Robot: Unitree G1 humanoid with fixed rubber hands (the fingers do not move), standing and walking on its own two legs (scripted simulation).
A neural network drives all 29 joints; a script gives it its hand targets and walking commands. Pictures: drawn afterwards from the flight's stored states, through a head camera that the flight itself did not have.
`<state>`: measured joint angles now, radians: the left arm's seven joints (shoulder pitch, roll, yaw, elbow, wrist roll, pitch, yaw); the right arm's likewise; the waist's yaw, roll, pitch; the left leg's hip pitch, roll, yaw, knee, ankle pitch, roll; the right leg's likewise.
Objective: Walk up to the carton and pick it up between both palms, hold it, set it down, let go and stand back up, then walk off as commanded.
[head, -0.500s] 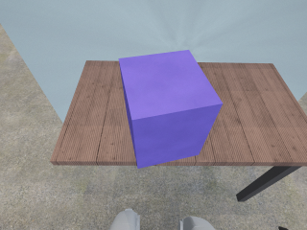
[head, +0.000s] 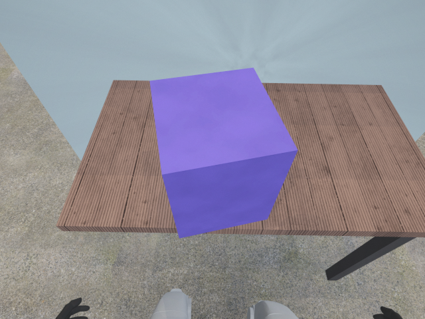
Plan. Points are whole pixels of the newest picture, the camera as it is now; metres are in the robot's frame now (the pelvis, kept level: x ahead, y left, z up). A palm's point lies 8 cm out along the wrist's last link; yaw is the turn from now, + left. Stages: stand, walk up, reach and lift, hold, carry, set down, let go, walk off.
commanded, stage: walk up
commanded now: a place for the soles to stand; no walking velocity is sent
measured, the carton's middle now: (214, 157) +0.41 +0.02 +0.05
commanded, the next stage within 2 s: reach and lift in 0.78 s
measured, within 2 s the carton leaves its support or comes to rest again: neither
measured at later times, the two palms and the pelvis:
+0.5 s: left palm out of the picture +0.07 +0.32 -0.10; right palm out of the picture +0.09 -0.31 -0.08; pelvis -0.01 +0.00 +0.00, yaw +1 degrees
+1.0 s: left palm out of the picture +0.13 +0.30 -0.09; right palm out of the picture +0.12 -0.26 -0.09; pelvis -0.02 +0.01 +0.00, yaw +2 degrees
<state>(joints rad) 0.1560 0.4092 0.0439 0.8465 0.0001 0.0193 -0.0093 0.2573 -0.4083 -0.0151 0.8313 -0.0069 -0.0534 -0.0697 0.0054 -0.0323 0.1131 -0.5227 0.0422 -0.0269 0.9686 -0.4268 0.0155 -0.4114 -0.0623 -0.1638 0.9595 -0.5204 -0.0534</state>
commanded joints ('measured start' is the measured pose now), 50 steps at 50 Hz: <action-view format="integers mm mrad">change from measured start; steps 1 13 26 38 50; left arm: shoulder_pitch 94 -101 -96 -27 -92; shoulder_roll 257 191 253 285 58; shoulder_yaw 106 71 81 93 37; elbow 14 -65 -36 12 -606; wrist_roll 30 -2 16 23 48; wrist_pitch -40 -13 -50 -65 375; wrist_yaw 5 6 5 11 58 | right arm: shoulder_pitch -96 42 32 -70 -225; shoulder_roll -217 -335 -246 -230 -179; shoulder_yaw -49 -80 -76 -57 -228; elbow -30 20 26 -1 71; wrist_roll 5 -6 -8 -3 -56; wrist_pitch -23 -43 -40 -16 -263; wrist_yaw -15 -13 18 19 118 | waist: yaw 81 -25 -40 12 -47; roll -30 188 59 -28 54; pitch -166 -197 -226 -172 -272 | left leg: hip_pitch -185 185 221 -19 352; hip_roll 30 243 23 16 11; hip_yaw -142 -477 6 26 52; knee -51 -383 -273 -72 -292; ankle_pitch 252 378 321 -98 282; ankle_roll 60 242 42 27 -48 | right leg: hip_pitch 273 -36 70 191 37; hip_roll -175 4 -184 -295 57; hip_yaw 397 143 164 375 69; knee -450 4 -238 -430 -304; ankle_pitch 102 81 369 310 375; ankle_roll -35 26 -51 -121 3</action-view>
